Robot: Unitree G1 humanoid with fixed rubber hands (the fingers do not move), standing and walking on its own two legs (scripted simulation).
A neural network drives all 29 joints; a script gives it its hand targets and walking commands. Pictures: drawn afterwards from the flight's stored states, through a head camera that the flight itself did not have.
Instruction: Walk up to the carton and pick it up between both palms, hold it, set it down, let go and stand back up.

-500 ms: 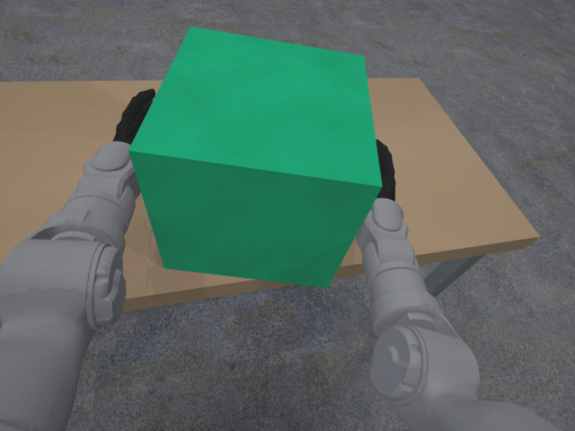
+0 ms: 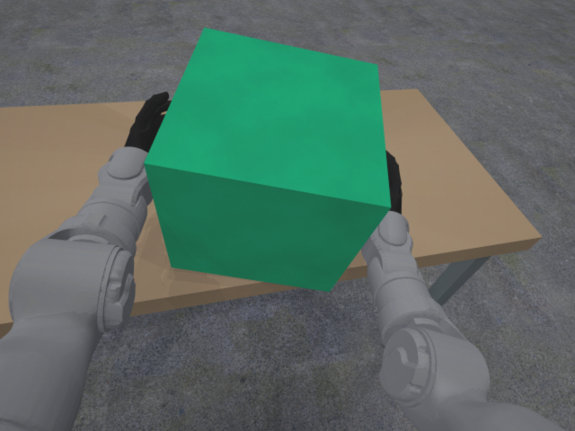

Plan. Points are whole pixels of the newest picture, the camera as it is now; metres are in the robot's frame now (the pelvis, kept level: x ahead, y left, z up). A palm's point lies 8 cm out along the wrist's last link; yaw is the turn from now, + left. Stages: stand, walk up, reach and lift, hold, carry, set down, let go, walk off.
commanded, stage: reach and lift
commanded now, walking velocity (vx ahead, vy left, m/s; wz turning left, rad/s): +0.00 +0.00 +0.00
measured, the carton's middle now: (271, 169) +0.47 -0.04 +0.11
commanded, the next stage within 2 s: none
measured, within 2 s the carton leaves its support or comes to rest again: neither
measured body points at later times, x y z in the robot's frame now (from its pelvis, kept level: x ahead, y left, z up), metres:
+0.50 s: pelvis +0.00 +0.00 +0.00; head +0.00 +0.02 +0.45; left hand +0.48 +0.13 +0.18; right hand +0.39 -0.20 +0.10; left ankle +0.00 +0.12 -0.73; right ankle +0.02 -0.11 -0.73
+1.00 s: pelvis -0.01 +0.00 +0.00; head -0.07 +0.01 +0.45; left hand +0.43 +0.15 +0.24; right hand +0.38 -0.20 +0.20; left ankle +0.00 +0.12 -0.73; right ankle +0.02 -0.11 -0.73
